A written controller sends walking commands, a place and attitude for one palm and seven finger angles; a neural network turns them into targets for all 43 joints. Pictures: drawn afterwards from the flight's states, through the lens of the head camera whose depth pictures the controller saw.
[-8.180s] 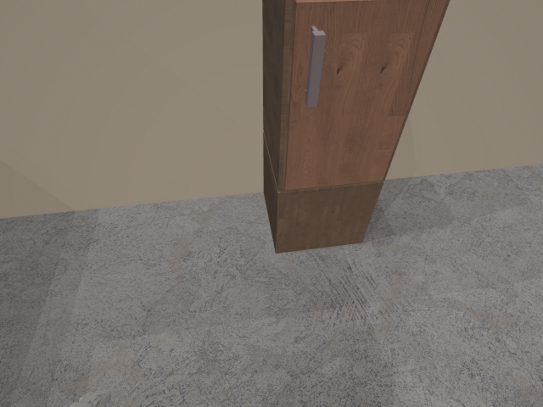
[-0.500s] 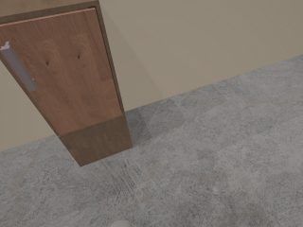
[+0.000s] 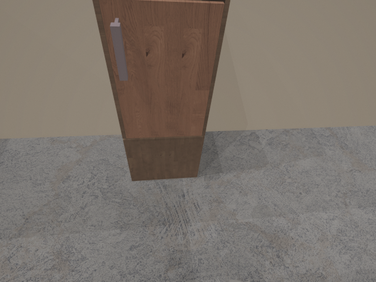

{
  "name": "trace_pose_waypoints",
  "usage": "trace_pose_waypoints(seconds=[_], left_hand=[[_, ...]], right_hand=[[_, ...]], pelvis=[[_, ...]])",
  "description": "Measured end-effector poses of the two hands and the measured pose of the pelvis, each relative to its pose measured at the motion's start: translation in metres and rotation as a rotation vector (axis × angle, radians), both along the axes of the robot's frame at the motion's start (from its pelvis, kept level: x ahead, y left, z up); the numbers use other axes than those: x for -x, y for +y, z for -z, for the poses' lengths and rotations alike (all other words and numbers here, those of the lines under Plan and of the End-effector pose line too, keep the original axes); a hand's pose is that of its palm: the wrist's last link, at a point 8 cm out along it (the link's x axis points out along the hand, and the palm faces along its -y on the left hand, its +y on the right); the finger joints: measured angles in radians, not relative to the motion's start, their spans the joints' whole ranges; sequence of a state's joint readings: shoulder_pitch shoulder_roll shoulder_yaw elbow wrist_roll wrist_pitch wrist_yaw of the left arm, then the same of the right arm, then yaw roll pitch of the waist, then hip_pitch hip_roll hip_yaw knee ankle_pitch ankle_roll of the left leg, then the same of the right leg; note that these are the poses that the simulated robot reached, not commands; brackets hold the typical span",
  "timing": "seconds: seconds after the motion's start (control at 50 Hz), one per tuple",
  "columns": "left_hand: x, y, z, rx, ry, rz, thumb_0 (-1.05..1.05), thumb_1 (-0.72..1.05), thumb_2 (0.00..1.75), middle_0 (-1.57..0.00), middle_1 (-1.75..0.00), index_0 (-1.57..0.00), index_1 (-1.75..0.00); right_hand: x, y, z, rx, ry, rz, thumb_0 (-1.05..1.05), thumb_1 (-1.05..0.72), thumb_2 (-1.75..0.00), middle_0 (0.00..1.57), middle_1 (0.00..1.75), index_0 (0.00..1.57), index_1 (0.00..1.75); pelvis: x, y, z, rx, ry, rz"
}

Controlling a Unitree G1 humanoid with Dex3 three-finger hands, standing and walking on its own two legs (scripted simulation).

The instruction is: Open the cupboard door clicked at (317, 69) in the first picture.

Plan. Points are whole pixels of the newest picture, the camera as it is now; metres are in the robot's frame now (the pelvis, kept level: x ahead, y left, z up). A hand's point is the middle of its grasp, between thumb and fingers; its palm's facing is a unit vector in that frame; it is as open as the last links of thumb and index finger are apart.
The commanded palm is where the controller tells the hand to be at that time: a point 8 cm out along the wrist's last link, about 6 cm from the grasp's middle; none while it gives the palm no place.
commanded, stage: turn to face it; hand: left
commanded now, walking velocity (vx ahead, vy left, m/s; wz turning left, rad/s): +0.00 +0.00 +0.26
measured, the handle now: (120, 50) +0.74 +0.28 +0.10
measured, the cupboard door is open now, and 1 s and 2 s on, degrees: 0 0 0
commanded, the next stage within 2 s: take the last steps up to it in 0.08 s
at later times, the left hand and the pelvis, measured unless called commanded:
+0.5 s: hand out of the picture -0.04 +0.14 -0.16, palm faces +0.20 -0.95 -0.22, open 7.3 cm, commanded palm none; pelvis -0.01 -0.04 +0.01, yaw +7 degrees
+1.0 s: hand out of the picture +0.10 +0.23 -0.18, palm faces +0.17 -0.97 -0.16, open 7.4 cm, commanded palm none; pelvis +0.10 +0.04 +0.00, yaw +6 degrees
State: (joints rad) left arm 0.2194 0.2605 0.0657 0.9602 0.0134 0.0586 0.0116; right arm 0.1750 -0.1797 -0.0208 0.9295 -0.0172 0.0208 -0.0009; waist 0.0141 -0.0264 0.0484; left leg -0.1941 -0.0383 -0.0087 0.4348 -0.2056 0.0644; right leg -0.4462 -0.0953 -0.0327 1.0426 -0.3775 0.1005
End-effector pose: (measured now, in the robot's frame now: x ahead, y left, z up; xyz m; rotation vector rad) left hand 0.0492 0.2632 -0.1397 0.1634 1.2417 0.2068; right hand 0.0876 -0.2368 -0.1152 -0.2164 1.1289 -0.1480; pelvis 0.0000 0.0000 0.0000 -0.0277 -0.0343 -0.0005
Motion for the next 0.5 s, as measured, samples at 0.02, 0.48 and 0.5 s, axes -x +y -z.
trace_pose_waypoints(seconds=[0.02, 0.48, 0.5], left_hand=[[-0.002, -0.002, -0.001, -0.001, -0.009, -0.001, 0.0, 0.91, 0.9, -0.2, -0.29, -0.19, -0.3], [0.096, -0.08, -0.014, 0.018, 0.061, -0.143, 0.0, 0.92, 0.9, -0.2, -0.3, -0.2, -0.3], [0.105, -0.082, -0.013, 0.027, 0.081, -0.158, 0.0, 0.92, 0.9, -0.2, -0.3, -0.2, -0.3]], right_hand=[[0.005, 0.001, 0.003, -0.008, 0.011, 0.003, 0.0, -0.9, -0.9, 0.2, 0.3, 0.2, 0.3], [0.089, -0.048, 0.032, -0.073, 0.254, 0.006, 0.0, -0.91, -0.9, 0.19, 0.3, 0.2, 0.3], [0.086, -0.046, 0.031, -0.068, 0.261, -0.001, 0.0, -0.91, -0.9, 0.19, 0.3, 0.2, 0.3]], pelvis=[[0.001, -0.001, 0.0, -0.003, 0.0, -0.005], [0.01, -0.041, -0.005, -0.052, 0.007, -0.128], [0.008, -0.039, -0.005, -0.048, 0.01, -0.131]])
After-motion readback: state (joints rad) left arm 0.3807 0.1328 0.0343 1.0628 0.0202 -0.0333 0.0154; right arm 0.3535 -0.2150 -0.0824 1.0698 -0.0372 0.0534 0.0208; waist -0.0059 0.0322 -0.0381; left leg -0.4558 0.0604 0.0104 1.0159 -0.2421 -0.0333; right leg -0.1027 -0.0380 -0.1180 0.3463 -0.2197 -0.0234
